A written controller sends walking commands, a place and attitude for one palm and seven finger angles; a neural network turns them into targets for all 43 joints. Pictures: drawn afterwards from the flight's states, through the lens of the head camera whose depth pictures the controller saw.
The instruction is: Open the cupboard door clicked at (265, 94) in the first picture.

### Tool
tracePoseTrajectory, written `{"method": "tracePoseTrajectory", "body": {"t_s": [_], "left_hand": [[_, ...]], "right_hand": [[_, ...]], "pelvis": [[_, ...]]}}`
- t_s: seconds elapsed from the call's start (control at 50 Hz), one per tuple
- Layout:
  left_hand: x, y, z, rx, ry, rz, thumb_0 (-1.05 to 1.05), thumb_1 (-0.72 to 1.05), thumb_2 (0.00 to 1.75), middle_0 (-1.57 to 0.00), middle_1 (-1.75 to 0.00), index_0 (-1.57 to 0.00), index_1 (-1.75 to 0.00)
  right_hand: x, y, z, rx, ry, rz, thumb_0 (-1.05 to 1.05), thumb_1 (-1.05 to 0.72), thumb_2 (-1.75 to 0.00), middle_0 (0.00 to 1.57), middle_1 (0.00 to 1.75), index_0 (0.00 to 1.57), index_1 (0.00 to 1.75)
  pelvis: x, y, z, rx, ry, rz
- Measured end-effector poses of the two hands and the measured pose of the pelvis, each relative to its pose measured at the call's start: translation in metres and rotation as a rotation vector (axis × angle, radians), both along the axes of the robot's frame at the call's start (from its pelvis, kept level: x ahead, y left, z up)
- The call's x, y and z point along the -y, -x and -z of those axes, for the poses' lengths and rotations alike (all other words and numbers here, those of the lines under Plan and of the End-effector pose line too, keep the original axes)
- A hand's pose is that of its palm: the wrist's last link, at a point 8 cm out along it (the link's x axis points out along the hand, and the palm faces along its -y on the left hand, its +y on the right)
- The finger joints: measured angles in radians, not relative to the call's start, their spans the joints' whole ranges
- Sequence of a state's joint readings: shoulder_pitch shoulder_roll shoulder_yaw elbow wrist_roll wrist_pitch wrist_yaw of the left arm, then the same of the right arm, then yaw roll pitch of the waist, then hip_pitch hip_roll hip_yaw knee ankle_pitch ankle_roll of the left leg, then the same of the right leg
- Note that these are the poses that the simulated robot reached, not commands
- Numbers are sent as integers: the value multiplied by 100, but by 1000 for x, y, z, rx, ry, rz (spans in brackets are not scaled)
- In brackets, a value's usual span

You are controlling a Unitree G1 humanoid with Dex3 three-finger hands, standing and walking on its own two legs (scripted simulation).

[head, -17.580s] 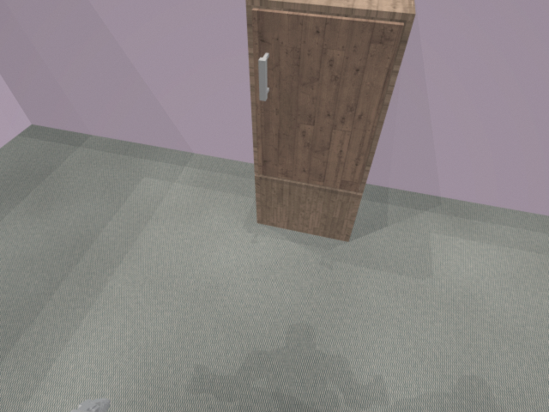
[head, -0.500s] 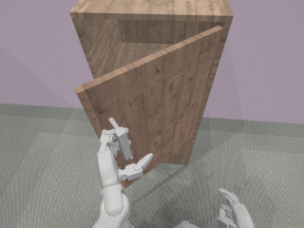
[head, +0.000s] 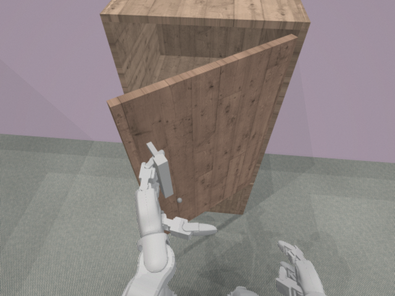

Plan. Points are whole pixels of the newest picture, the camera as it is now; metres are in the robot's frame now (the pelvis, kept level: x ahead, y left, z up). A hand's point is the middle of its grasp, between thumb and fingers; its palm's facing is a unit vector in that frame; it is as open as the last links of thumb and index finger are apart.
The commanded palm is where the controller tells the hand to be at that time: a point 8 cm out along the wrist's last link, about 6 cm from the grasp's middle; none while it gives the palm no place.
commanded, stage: slide the hand sideways off the handle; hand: left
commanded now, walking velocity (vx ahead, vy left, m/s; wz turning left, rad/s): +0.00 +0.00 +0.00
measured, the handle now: (159, 170) +0.35 +0.10 +0.07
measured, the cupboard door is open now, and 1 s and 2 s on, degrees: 38 43 43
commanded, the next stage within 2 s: draw the hand back to the body in 1.22 s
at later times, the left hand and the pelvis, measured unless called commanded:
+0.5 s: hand (172, 226) +0.24 +0.06 +0.06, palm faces -0.13 -0.99 +0.01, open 16.3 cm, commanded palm +0.22 +0.12 +0.06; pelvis +0.00 +0.02 -0.01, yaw -1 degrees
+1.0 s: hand (139, 245) +0.21 +0.11 +0.05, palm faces -0.08 -1.00 -0.01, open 16.3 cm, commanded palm +0.18 +0.17 +0.06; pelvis +0.01 +0.02 -0.02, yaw +0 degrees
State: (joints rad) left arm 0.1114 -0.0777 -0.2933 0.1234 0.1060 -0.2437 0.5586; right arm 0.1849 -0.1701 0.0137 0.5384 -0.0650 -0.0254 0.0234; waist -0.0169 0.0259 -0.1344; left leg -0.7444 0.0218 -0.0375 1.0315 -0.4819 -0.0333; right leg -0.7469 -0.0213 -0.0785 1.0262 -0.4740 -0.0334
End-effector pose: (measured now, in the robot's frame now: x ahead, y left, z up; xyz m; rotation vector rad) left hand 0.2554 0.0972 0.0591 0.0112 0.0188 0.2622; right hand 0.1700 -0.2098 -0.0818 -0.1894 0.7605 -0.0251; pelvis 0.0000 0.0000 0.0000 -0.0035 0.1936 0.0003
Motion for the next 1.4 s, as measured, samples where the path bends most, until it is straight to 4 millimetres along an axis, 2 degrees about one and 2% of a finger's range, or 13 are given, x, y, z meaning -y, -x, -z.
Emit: {"method": "tracePoseTrajectory", "body": {"t_s": [0.08, 0.18, 0.24, 0.44, 0.64, 0.92, 1.22, 1.4], "left_hand": [[-4, 1, 0, 5, -14, 48, -1, -50, 30, -23, -44, -22, -48], [-14, 14, 2, 31, -36, 364, -1, -50, 30, -18, -36, -12, -40], [-14, 22, 2, 23, 6, 451, -1, -50, 30, -16, -33, -11, -36], [-13, 27, 3, 29, 34, 394, -1, -50, 30, -16, -31, -14, -31], [-36, 40, 2, 1, 24, 383, -1, -50, 30, -16, -30, -17, -31], [-65, 62, 4, -13, 11, 349, -1, -50, 30, -16, -31, -17, -31], [-92, 77, 6, -45, 5, 337, -1, -50, 30, -15, -30, -16, -30], [-92, 78, 3, -23, 6, 368, -1, -50, 30, -15, -30, -15, -30]], "right_hand": [[-2, 2, 0, -1, -5, -7, 1, -91, -90, 20, 30, 20, 30], [1, 10, 3, -2, 1, 5, 1, -91, -90, 21, 30, 20, 30], [3, 14, 2, 8, 4, 31, 1, -91, -90, 21, 30, 20, 30], [-6, 16, 0, 28, 5, 43, 1, -91, -90, 20, 30, 20, 30], [-14, 6, -4, 41, -7, 35, 1, -91, -90, 21, 30, 20, 30], [-7, -10, -3, 82, 20, 28, 1, -91, -90, 21, 30, 20, 30], [-1, -5, -1, 79, 31, 70, 1, -91, -90, 21, 30, 20, 30], [-2, -5, -1, 101, 41, 70, 1, -91, -90, 21, 30, 20, 30]], "pelvis": [[-2, 1, 0, 0, -1, 0], [-6, 4, 4, 2, 0, -4], [-11, 5, 5, 7, 3, -1], [-19, 5, 11, -9, -1, 15], [-21, -2, 10, -11, 7, 17], [-19, -6, 18, -34, 14, 7], [-16, -6, 21, -40, 22, 5], [-19, -2, 24, -36, 27, 3]]}}
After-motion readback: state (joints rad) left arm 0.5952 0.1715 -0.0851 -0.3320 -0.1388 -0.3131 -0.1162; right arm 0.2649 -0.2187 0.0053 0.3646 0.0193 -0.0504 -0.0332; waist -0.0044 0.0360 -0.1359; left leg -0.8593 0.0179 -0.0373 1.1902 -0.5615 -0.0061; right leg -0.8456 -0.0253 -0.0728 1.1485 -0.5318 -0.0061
